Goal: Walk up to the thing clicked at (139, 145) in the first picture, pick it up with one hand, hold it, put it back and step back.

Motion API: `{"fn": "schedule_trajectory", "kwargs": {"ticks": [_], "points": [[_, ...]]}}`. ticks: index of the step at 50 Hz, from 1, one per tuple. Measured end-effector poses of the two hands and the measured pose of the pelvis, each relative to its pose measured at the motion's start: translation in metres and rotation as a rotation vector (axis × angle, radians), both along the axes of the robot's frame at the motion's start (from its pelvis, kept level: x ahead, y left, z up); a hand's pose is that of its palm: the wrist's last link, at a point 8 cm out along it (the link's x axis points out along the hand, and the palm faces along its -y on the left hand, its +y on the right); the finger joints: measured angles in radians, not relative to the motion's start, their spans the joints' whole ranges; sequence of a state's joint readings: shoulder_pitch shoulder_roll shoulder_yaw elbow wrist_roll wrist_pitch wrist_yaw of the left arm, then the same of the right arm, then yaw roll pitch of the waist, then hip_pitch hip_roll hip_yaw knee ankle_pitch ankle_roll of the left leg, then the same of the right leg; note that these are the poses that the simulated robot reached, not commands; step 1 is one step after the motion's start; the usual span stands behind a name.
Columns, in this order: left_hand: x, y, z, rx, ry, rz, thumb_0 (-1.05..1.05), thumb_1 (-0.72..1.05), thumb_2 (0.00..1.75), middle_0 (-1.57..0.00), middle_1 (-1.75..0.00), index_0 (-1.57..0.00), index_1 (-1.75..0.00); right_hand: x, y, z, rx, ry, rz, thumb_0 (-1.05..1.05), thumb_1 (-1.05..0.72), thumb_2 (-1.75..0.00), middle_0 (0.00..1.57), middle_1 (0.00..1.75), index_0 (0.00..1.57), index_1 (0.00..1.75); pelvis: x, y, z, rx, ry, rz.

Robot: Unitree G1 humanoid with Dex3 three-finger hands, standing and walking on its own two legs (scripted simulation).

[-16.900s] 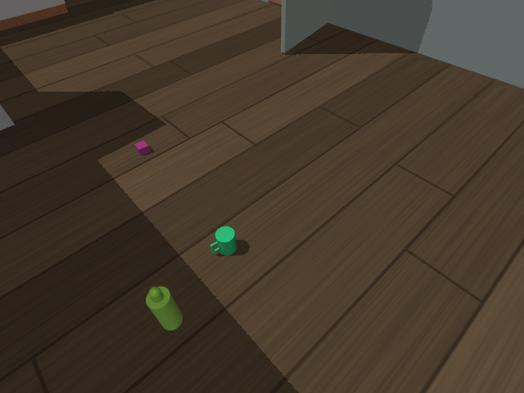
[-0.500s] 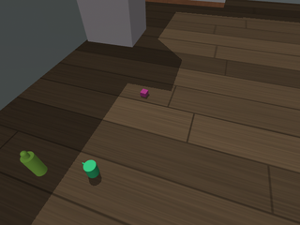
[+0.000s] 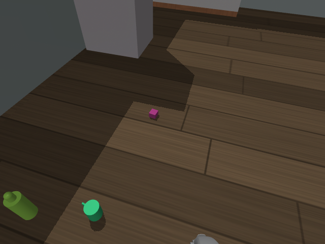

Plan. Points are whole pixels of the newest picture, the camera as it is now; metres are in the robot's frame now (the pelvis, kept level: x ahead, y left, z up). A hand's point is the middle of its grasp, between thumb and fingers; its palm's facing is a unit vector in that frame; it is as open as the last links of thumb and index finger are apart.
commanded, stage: walk up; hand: left
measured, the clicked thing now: (153, 113) +1.30 +0.11 -0.75
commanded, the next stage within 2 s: none
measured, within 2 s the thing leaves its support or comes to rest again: neither
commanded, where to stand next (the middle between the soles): +0.94 -0.08 m, yaw +0 degrees
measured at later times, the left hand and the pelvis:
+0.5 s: hand (110, 181) +0.34 +0.20 -0.13, palm faces -0.03 -0.93 -0.36, open 7.3 cm; pelvis +0.25 -0.06 +0.00, yaw -2 degrees
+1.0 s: hand (112, 139) +0.53 +0.23 -0.15, palm faces -0.08 -0.94 -0.34, open 7.3 cm; pelvis +0.47 -0.04 +0.00, yaw -2 degrees
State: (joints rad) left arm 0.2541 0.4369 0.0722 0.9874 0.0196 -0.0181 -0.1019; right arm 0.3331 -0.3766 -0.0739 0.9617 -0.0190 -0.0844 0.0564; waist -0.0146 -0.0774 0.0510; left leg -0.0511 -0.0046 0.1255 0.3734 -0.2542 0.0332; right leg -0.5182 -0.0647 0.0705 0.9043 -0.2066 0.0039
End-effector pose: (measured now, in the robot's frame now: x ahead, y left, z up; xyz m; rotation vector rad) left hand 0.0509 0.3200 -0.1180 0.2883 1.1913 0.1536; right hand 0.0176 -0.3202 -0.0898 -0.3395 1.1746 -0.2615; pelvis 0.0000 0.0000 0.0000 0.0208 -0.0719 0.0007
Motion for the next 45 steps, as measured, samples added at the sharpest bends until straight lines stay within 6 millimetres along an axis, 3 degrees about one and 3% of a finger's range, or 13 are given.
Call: {"fn": "schedule_trajectory", "kwargs": {"ticks": [5, 9, 13, 16, 20, 26, 30, 35, 39, 45], "points": [[0.066, -0.01, 0.007, 0.017, 0.001, -0.043, 0.0, 0.91, 0.9, -0.2, -0.3, -0.2, -0.3, 0.03, -0.004, -0.013, 0.035, 0.034, -0.021, 0.0, -0.9, -0.9, 0.2, 0.3, 0.21, 0.3, 0.048, -0.009, -0.003, 0.011, 0.012, -0.016], [0.134, -0.027, 0.009, 0.044, -0.023, -0.078, 0.01, 0.91, 0.9, -0.2, -0.3, -0.2, -0.3, 0.065, -0.019, -0.031, 0.053, 0.063, -0.038, 0.0, -0.9, -0.9, 0.21, 0.3, 0.21, 0.3, 0.095, -0.024, -0.013, 0.021, 0.031, -0.025], [0.207, -0.053, 0.009, 0.066, -0.099, -0.092, 0.01, 0.91, 0.9, -0.2, -0.3, -0.2, -0.3, 0.11, -0.04, -0.052, 0.058, 0.099, -0.042, 0.0, -0.9, -0.9, 0.2, 0.3, 0.21, 0.3, 0.142, -0.044, -0.024, -0.024, 0.033, -0.018], [0.243, -0.071, 0.018, 0.058, -0.18, -0.077, 0.0, 0.91, 0.9, -0.2, -0.3, -0.2, -0.3, 0.154, -0.046, -0.049, 0.07, 0.097, -0.009, 0.01, -0.9, -0.9, 0.2, 0.3, 0.21, 0.3, 0.17, -0.056, -0.019, 0.005, 0.025, -0.016], [0.265, -0.082, 0.03, 0.055, -0.182, -0.05, 0.0, 0.91, 0.9, -0.21, -0.3, -0.21, -0.3, 0.223, -0.056, -0.032, 0.068, 0.019, 0.024, 0.01, -0.91, -0.9, 0.2, 0.3, 0.21, 0.3, 0.208, -0.062, -0.005, 0.013, 0.02, -0.024], [0.283, -0.075, 0.025, 0.059, -0.105, -0.037, 0.0, 0.91, 0.9, -0.21, -0.3, -0.21, -0.3, 0.313, -0.065, -0.014, 0.039, -0.077, 0.066, 0.0, -0.91, -0.9, 0.2, 0.3, 0.21, 0.3, 0.262, -0.062, -0.003, -0.021, 0.024, -0.024], [0.299, -0.061, 0.012, 0.051, -0.069, -0.013, 0.0, 0.91, 0.9, -0.21, -0.3, -0.21, -0.3, 0.366, -0.058, -0.011, 0.02, -0.067, 0.109, 0.0, -0.91, -0.9, 0.2, 0.3, 0.2, 0.3, 0.3, -0.055, -0.008, -0.046, 0.032, -0.009], [0.327, -0.036, -0.019, 0.044, -0.007, 0.019, 0.0, 0.91, 0.9, -0.21, -0.3, -0.21, -0.3, 0.434, -0.038, -0.013, -0.014, -0.087, 0.149, 0.0, -0.91, -0.9, 0.2, 0.3, 0.2, 0.3, 0.355, -0.04, -0.026, -0.033, 0.034, -0.003], [0.36, -0.034, -0.024, 0.033, 0.051, 0.0, 0.01, 0.91, 0.9, -0.2, -0.3, -0.2, -0.3, 0.466, -0.025, -0.006, -0.013, -0.146, 0.124, 0.0, -0.91, -0.9, 0.2, 0.3, 0.21, 0.3, 0.386, -0.032, -0.023, -0.031, 0.026, -0.015], [0.423, -0.037, -0.007, 0.018, 0.015, -0.037, 0.01, 0.91, 0.9, -0.2, -0.3, -0.2, -0.3, 0.48, -0.023, 0.006, 0.002, -0.119, 0.073, 0.0, -0.9, -0.9, 0.2, 0.3, 0.21, 0.3, 0.433, -0.034, -0.006, -0.019, 0.015, -0.024]]}}
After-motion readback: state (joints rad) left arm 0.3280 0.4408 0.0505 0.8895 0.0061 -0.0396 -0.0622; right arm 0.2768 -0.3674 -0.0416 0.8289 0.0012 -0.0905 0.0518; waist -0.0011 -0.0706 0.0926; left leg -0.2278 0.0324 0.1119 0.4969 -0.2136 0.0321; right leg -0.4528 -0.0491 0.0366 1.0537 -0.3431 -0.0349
